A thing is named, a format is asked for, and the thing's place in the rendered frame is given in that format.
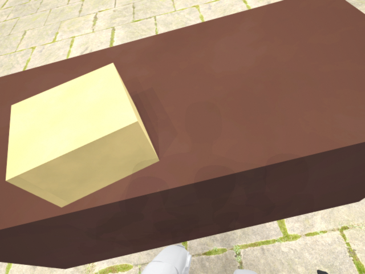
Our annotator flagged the pedestal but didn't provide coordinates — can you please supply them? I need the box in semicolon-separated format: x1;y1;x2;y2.
0;0;365;269

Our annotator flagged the left robot thigh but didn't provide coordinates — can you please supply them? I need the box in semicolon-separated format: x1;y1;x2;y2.
141;245;192;274

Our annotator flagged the carton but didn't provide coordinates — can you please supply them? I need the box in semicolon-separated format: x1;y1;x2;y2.
6;63;159;207

